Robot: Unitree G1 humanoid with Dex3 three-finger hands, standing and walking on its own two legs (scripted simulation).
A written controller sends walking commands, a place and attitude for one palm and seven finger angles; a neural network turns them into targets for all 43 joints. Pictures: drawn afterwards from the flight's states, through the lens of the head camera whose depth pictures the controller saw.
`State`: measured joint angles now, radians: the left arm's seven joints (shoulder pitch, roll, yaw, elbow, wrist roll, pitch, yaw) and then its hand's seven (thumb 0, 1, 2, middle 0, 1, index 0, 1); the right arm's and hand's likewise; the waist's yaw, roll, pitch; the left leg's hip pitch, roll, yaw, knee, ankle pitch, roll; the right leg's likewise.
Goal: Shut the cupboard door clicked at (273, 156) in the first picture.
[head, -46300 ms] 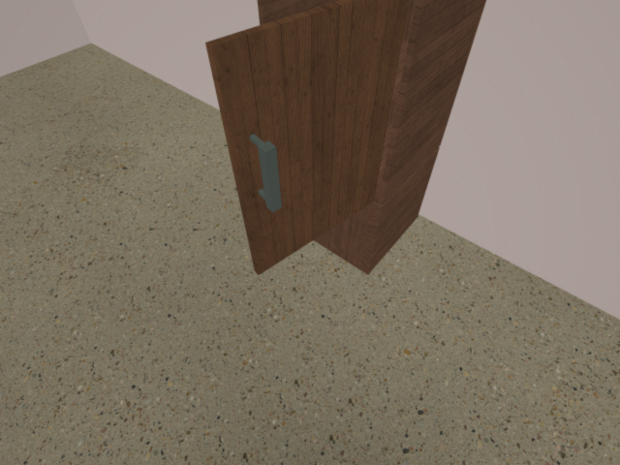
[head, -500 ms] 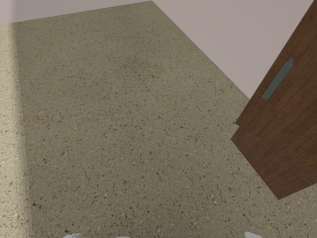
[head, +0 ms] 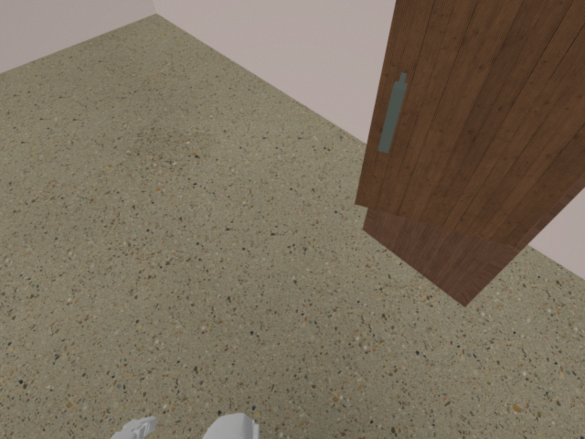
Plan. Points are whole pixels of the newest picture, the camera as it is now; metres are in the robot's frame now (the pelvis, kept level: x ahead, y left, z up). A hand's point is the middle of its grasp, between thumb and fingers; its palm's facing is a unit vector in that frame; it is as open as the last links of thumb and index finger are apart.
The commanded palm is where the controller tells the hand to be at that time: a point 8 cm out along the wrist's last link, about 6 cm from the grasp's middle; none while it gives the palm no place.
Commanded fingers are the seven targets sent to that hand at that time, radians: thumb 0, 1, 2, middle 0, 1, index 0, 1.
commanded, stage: turn to face it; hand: left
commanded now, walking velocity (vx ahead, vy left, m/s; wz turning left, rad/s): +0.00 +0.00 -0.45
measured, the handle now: (393, 113) +0.70 -0.17 +0.01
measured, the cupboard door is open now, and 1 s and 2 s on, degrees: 26 26 26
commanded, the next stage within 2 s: take the last steps up to it in 0.38 s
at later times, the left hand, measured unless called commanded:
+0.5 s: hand (184, 407) +0.18 +0.19 -0.16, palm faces -0.21 -0.95 -0.22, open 7.4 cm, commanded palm none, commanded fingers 0.00 0.90 0.90 -0.20 -0.30 -0.20 -0.30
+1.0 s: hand (212, 371) +0.24 +0.16 -0.17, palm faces -0.33 -0.94 -0.13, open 7.4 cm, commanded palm none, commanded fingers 0.00 0.90 0.90 -0.20 -0.30 -0.20 -0.30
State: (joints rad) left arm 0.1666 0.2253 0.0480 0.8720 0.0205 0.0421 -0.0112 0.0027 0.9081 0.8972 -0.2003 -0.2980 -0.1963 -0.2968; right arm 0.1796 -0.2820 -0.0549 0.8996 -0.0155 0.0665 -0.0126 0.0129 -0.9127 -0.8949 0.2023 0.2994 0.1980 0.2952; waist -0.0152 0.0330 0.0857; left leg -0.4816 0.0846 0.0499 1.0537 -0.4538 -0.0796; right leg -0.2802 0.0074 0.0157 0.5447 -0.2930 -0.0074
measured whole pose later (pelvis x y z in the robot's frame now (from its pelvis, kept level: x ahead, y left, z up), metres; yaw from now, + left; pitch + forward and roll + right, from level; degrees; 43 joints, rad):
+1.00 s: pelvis +0.12 -0.01 +0.01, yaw -19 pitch +1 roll -2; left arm 0.21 0.24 0.08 1.00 0.03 0.05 -0.05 0.01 0.91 0.90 -0.20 -0.30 -0.19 -0.30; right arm 0.37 -0.17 -0.01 1.00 -0.04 -0.04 -0.03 0.01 -0.91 -0.89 0.20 0.30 0.20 0.30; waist -0.03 -0.04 0.03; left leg -0.14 0.10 0.17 0.42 -0.28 0.00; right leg -0.55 -0.04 0.00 1.10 -0.25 0.01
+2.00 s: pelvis +0.20 -0.13 -0.01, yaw -22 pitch -1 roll -1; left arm 0.27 0.22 0.01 0.98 0.03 0.01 0.04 0.00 0.91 0.90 -0.20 -0.30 -0.19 -0.30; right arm 0.17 -0.19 -0.04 0.93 -0.01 0.02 0.00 0.01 -0.91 -0.89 0.20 0.30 0.20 0.30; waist 0.00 -0.01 0.06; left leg -0.40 0.01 0.09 0.62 -0.20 0.05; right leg -0.22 -0.04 0.04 0.60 -0.38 0.05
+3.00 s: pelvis +0.13 -0.09 +0.00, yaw -18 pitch -4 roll -3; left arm 0.33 0.26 0.02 1.06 0.03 0.02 0.00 0.00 0.91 0.90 -0.20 -0.30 -0.20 -0.30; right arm 0.19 -0.27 -0.05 1.03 -0.02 0.02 0.00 0.01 -0.91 -0.89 0.20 0.30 0.20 0.30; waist 0.01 -0.01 0.03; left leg -0.42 -0.03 -0.03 0.55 -0.28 0.02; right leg -0.23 -0.02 0.02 0.54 -0.34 0.01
